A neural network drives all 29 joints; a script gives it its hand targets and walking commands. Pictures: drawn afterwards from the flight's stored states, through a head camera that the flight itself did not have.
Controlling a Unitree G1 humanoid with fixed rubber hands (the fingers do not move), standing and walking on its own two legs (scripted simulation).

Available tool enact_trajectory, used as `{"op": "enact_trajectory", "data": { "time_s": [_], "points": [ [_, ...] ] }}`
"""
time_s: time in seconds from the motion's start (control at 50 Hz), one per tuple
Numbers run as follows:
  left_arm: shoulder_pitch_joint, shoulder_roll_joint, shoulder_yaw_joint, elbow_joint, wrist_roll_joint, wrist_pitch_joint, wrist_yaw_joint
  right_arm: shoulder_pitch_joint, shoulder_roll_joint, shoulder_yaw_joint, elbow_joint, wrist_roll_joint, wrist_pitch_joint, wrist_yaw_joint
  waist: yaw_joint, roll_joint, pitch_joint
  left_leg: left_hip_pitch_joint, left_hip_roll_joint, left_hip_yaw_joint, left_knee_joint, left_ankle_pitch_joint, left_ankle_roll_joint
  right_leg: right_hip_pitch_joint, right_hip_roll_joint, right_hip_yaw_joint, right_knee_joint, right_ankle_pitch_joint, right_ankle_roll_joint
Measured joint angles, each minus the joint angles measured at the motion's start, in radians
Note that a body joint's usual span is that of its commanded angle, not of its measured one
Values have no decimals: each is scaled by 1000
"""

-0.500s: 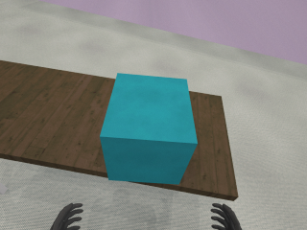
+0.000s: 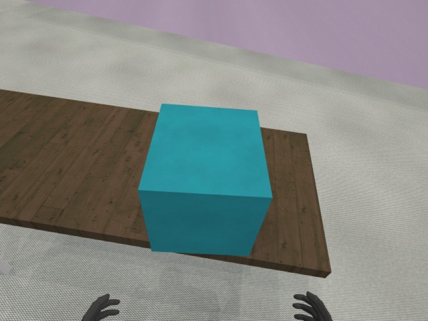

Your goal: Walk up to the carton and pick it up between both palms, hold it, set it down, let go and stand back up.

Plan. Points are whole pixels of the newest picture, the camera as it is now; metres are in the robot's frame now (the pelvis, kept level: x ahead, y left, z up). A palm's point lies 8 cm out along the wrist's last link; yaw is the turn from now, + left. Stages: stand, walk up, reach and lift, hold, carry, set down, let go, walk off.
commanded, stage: let go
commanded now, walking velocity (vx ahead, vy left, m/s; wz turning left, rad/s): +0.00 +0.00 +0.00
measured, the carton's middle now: (205, 179) +0.46 +0.03 -0.01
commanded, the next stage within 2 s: stand in 0.48 s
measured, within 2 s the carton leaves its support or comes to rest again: neither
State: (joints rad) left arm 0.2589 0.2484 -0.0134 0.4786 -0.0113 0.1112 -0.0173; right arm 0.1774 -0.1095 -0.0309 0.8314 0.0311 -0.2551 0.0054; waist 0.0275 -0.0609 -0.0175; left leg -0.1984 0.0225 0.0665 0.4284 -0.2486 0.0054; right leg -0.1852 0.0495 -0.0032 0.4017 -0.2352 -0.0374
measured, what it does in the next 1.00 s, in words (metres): stands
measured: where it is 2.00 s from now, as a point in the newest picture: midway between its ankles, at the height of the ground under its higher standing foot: outside the picture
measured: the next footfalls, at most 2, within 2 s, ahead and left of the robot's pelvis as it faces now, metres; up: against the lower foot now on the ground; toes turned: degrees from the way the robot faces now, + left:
none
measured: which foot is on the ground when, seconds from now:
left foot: down 0.00-1.00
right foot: down 0.00-1.00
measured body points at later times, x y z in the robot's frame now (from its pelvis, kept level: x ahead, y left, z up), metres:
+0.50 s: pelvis -0.01 +0.01 +0.00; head +0.00 +0.03 +0.45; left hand +0.15 +0.23 -0.11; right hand +0.14 -0.21 -0.11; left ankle -0.02 +0.11 -0.74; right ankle -0.02 -0.09 -0.74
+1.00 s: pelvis +0.00 +0.03 +0.00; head -0.02 +0.03 +0.45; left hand +0.01 +0.26 -0.15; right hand +0.00 -0.22 -0.15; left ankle -0.02 +0.11 -0.74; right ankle -0.02 -0.09 -0.74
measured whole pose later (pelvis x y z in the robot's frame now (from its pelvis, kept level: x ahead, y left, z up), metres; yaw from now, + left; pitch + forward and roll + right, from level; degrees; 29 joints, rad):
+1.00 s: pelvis +0.00 +0.03 +0.00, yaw +0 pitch -2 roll +0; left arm 0.40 0.18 0.02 0.93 0.03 -0.01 0.04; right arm 0.34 -0.19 -0.04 1.10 -0.03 0.00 -0.01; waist 0.01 -0.01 -0.04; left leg -0.09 -0.02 0.07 0.36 -0.23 0.04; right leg -0.08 0.01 0.00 0.35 -0.23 0.00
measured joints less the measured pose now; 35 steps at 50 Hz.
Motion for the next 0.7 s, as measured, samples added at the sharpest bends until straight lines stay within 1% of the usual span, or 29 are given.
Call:
{"op": "enact_trajectory", "data": {
  "time_s": [0.1, 0.22, 0.36, 0.46, 0.52, 0.58, 0.62, 0.7],
  "points": [
    [-23, -4, -6, -1, 12, 49, 13, -24, -6, -15, 18, -6, 26, 11, -5, 0, 8, -6, 0, 3, 5, 3, 1, -8, 0, 3, 5, 4, 1],
    [-49, -17, -13, -22, 18, 115, 22, -35, -10, -25, -4, -27, 69, 19, -7, 3, 18, -14, 0, 6, 9, 7, 4, -15, -1, 5, 8, 10, 2],
    [-75, -27, -3, -8, 33, 141, 24, -52, -1, -32, -4, -48, 80, 24, -7, 4, 27, -19, -3, 9, 9, 13, 8, -24, -4, 8, 15, 14, 5],
    [-85, -26, -8, -3, 28, 189, 34, -73, 7, -49, 9, -58, 122, 30, -7, 7, 36, -18, -5, 9, 11, 14, 8, -24, -5, 8, 17, 14, 5],
    [-49, -40, -7, 55, 52, 75, 29, -40, -27, -25, 13, -76, 181, 19, -9, 35, 5, -25, -3, 2, 23, 3, 14, -15, -4, 2, 2, 14, 11],
    [7, -46, 7, 131, 62, -46, 26, 4, -60, -22, 47, -78, 235, 5, -8, 53, -19, -2, -11, 4, 21, -9, 19, 4, -11, 4, 8, 0, 15],
    [39, -48, 15, 175, 61, -84, 27, 37, -79, -25, 71, -74, 248, 4, -12, 64, -32, 12, -16, 0, 21, -16, 22, 19, -16, 1, 11, -11, 18],
    [84, -45, 30, 246, 55, -115, 34, 81, -100, -28, 128, -70, 261, 8, -11, 69, -38, 31, -22, 4, 6, -17, 26, 35, -22, 5, 1, -15, 21]
  ]
}}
